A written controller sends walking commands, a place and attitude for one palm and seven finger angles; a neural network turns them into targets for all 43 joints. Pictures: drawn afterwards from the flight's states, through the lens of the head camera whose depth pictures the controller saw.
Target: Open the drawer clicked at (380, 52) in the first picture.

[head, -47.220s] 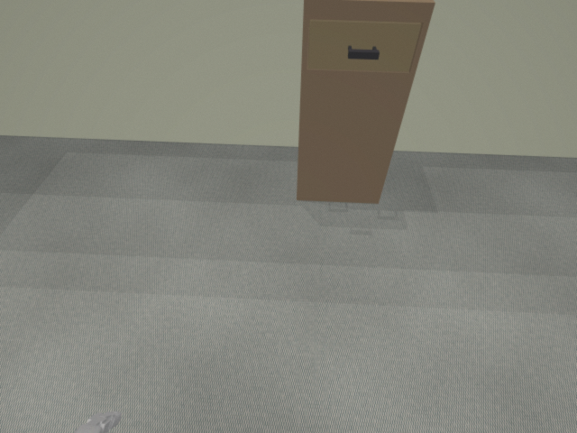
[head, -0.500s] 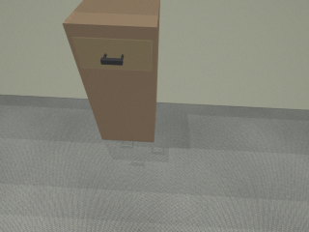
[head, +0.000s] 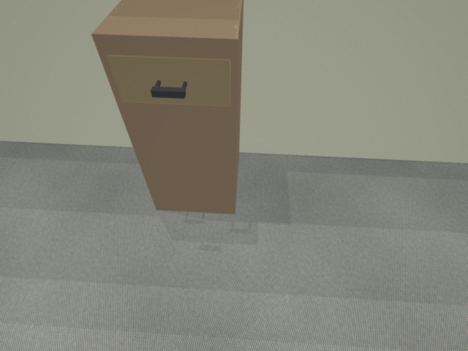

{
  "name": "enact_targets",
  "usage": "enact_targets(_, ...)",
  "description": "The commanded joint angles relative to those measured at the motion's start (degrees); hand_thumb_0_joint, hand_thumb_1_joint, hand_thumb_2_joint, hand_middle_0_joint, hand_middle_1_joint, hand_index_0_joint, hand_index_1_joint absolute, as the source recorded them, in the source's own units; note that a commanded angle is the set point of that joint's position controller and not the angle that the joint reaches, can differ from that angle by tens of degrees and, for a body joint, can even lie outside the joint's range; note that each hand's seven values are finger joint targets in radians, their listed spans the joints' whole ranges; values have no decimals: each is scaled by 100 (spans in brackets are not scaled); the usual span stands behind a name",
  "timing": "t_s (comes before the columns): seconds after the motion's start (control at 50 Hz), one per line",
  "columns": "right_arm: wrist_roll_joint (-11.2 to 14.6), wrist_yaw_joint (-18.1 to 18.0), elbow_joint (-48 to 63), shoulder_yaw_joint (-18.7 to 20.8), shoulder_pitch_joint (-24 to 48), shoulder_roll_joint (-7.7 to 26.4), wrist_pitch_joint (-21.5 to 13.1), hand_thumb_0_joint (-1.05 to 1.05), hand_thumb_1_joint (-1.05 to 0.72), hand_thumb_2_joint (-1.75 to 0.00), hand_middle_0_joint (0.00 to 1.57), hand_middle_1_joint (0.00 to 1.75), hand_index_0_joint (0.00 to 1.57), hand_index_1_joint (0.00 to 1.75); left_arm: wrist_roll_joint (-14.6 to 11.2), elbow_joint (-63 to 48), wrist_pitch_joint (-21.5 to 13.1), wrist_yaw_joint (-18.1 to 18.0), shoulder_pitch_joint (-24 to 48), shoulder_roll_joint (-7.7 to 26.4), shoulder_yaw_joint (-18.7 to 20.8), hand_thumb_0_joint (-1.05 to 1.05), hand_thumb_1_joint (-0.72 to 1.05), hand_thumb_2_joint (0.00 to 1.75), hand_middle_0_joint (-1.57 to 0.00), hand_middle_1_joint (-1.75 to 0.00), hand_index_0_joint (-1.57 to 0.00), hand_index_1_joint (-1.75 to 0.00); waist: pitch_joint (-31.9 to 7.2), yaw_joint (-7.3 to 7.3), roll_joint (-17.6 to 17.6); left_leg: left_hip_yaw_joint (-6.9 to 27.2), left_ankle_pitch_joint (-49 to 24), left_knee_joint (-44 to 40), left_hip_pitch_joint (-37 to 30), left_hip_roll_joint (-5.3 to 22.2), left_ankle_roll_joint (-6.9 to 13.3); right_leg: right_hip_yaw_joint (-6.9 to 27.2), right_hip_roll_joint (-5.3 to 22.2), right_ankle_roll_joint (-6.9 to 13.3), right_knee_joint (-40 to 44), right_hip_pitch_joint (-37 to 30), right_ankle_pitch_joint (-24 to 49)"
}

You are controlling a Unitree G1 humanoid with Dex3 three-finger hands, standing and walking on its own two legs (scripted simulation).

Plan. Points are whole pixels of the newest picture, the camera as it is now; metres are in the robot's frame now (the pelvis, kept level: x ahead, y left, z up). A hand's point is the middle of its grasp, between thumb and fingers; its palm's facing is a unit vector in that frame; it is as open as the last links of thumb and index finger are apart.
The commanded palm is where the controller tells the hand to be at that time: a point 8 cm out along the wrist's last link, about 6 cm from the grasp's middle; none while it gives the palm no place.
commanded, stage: look to check the result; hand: left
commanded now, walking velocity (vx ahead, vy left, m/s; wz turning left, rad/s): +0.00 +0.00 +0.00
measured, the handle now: (170, 88) +0.83 +0.25 -0.02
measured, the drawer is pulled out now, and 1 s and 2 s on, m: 0.00 0.00 0.00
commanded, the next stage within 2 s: take the last steps up to it in 0.12 s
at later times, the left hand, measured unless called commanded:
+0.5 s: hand out of the picture +0.06 +0.22 -0.18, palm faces +0.01 -0.97 -0.24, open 7.4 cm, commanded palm none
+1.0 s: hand (164, 274) +0.31 +0.19 -0.20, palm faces +0.01 -0.99 -0.16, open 7.4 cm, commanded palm none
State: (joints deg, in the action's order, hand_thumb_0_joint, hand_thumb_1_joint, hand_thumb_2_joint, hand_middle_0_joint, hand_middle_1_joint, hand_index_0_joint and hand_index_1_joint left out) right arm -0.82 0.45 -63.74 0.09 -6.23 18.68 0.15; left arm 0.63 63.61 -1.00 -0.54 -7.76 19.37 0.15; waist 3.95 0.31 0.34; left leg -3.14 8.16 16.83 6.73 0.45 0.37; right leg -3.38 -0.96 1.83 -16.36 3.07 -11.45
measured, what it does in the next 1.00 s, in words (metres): walks ahead: right foot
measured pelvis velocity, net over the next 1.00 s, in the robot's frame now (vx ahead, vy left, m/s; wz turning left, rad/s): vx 0.20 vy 0.01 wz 0.06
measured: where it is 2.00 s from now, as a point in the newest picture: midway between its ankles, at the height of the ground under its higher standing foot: (236, 336)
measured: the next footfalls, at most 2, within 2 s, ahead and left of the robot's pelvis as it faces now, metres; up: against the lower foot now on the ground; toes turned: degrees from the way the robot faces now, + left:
right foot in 0.98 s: +0.32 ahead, -0.11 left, +0.00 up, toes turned -4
left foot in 1.22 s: +0.34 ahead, +0.13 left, +0.00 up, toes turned +4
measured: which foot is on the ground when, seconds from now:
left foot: down 0.00-0.98, up 1.00-1.00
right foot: down 0.00-0.60, up 0.62-0.96, down 0.98-1.00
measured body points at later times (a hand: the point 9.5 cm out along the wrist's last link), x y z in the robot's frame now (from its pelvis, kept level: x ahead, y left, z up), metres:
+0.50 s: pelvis +0.04 +0.01 -0.01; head +0.04 +0.02 +0.44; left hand +0.06 +0.27 -0.16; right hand +0.05 -0.25 -0.16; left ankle +0.02 +0.11 -0.75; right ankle -0.03 -0.09 -0.75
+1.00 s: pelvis +0.20 +0.01 -0.03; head +0.25 +0.02 +0.42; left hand +0.31 +0.24 -0.18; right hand +0.05 -0.18 -0.16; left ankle +0.04 +0.11 -0.73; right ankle +0.28 -0.10 -0.75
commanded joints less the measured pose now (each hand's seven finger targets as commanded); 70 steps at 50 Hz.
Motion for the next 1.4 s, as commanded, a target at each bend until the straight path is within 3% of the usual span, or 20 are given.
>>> enact_targets(0.0, 22, -100, 301, 230, 128, 1157, -89, 0, -90, -90, 20, 30, 20, 30, -7, -316, -124, -71, 175, 1183, 197, 0, 90, 90, -20, -30, -20, -30, -499, 34, -107, 744, -877, -149, -397, 750, 101, 790, 895, 16, 337, 224, 1007)
enact_targets(0.22, 20, -105, 306, 226, 130, 1175, -102, 0, -90, -90, 20, 30, 20, 30, -6, -313, -127, -63, 179, 1185, 206, 0, 90, 90, -20, -30, -20, -30, -489, 27, -35, 730, -848, -181, -377, 750, 83, 794, 897, 22, 351, 175, 991)
enact_targets(0.4, -88, 1, 233, 74, -394, 169, 10, 0, -90, -90, 20, 30, 20, 30, 31, -128, 63, -10, -706, 762, 242, 0, 90, 90, -20, -30, -20, -30, 364, -169, -685, 122, 1245, 1042, 1263, 187, -75, 1522, 1417, 401, 657, 179, -2236)
enact_targets(0.48, -53, -10, 442, 175, -390, 71, -67, 0, -90, -90, 20, 30, 20, 30, 48, -193, -42, -17, -950, 677, 364, 0, 90, 90, -20, -30, -20, -30, 587, -182, -785, 26, 1747, 1965, 1994, 402, -107, 1700, 1901, 909, 451, -215, -791)
enact_targets(0.54, -45, -60, 157, 204, -1489, -62, -195, 0, -90, -90, 20, 30, 20, 30, -14, -267, -96, 5, -742, 483, 407, 0, 90, 90, -20, -30, -20, -30, 74, 319, -33, -47, 559, 539, 127, 417, 13, 672, 1357, 504, -1004, 512, 742)
enact_targets(0.58, -136, -184, -355, 391, -3049, 500, -291, 0, -90, -90, 20, 30, 20, 30, -58, -654, -132, 50, -238, -215, 222, 0, 90, 90, -20, -30, -20, -30, -95, 754, 2052, 2436, -1644, -162, -1623, 2068, 1003, -352, -15, -145, -4151, 2992, -1941)
enact_targets(0.6, -112, -232, -433, 308, -3237, 296, -265, 0, -90, -90, 20, 30, 20, 30, -9, -712, -95, -16, 30, -119, 279, 0, 90, 90, -20, -30, -20, -30, 130, 701, 1339, 2425, -2102, -140, -1374, 2269, 1117, 306, 265, -48, -4830, 3314, -2142)
enact_targets(0.66, -83, -285, -173, 269, -2526, -110, -358, 0, -90, -90, 20, 30, 20, 30, 36, -682, -50, 79, -20, -325, 310, 0, 90, 90, -20, -30, -20, -30, 530, 282, 56, 1628, -1642, -298, -612, 1986, 1013, 309, 755, -132, -4909, 3363, -1202)
enact_targets(0.84, -94, -330, -357, 214, -2756, -394, -416, 0, -90, -90, 20, 30, 20, 30, 63, -981, -10, 199, 441, -779, 270, 0, 90, 90, -20, -30, -20, -30, 287, 313, 722, 406, -2085, -108, -309, 1360, 621, -463, 439, -81, -2533, 2404, -265)
enact_targets(0.9, -57, -325, -346, 212, -2632, -406, -366, 0, -90, -90, 20, 30, 20, 30, 65, -808, -54, 188, -208, -650, 345, 0, 90, 90, -20, -30, -20, -30, 38, -41, 750, 144, -2657, 768, 36, 1205, 471, -657, 120, 62, -1911, 1073, 44)
enact_targets(0.94, 63, -261, -164, 228, -2389, -520, -387, 0, -90, -90, 20, 30, 20, 30, 95, -384, -165, 112, -1741, -60, 556, 0, 90, 90, -20, -30, -20, -30, -822, -714, -290, -285, -1599, 2891, 1522, 728, 126, 619, 1034, 536, -1430, -1467, 461)
enact_targets(0.96, 125, -216, 98, 201, -2385, -804, -409, 0, -90, -90, 20, 30, 20, 30, 67, -270, -201, 39, -2366, 520, 709, 0, 90, 90, -20, -30, -20, -30, -1349, -814, -1645, -472, 2134, 4989, 2504, 14, -76, 3003, 2762, 1241, -376, -1978, 930)
enact_targets(1.04, -18, -157, 320, 265, -1633, -1024, -206, 0, -90, -90, 20, 30, 20, 30, 84, -666, -136, -123, -646, -171, 488, 0, 90, 90, -20, -30, -20, -30, 309, 5, -880, 589, 2291, 4852, 2257, 959, -43, 1684, 2308, 1010, 87, 1430, 204)
enact_targets(1.14, -77, -75, 2, 208, -2491, -1211, -163, 0, -90, -90, 20, 30, 20, 30, 47, -837, -145, -7, -178, -258, 530, 0, 90, 90, -20, -30, -20, -30, -253, 459, -198, -529, 567, 1863, -86, 366, -250, 522, 1293, 537, -279, 2613, -1484)
enact_targets(1.16, -84, -94, -29, 257, -2718, -1010, -210, 0, -90, -90, 20, 30, 20, 30, 31, -848, -107, 15, -258, -438, 482, 0, 90, 90, -20, -30, -20, -30, -384, 511, 337, -181, 819, 1292, -525, 449, -262, 318, 975, 379, -973, 2896, -1839)
enact_targets(1.2, -159, -215, 207, 403, -2575, -97, -250, 0, -90, -90, 20, 30, 20, 30, -46, -1090, -30, 22, -73, -791, 357, 0, 90, 90, -20, -30, -20, -30, -42, 513, 2277, 2525, 901, -567, 275, 2337, 747, -143, 183, -191, -3088, 3053, -2054)
enact_targets(1.24, -169, -262, 533, 333, -1532, -144, -250, 0, -90, -90, 20, 30, 20, 30, 16, -993, -21, 24, -142, -735, 337, 0, 90, 90, -20, -30, -20, -30, 88, 100, 883, 1554, -1487, -31, 969, 1943, 829, 185, 437, -185, -2834, 2027, -1747)
enact_targets(1.28, -99, -321, 607, 341, -1046, -11, -252, 0, -90, -90, 20, 30, 20, 30, 41, -765, -19, 9, -577, -504, 372, 0, 90, 90, -20, -30, -20, -30, -189, -108, 812, 555, -3585, 946, 381, 1389, 382, 16, 406, -209, -1540, 1357, -312)
enact_targets(1.32, 36, -343, 742, 417, -1175, -178, -175, 0, -90, -90, 20, 30, 20, 30, 50, -648, -70, -84, -1099, -32, 453, 0, 90, 90, -20, -30, -20, -30, -901, -37, -74, -123, -3488, 1828, 204, 771, -86, 496, 790, -83, -1627, 600, 4001)
enact_targets(1.38, 43, -303, 800, 506, -1114, -153, 5, 0, -90, -90, 20, 30, 20, 30, 44, -785, -5, -105, -856, 278, 485, 0, 90, 90, -20, -30, -20, -30, -891, 79, -485, -289, -2112, 2026, 415, 422, -195, 564, 1236, 157, -1762, 350, 5714)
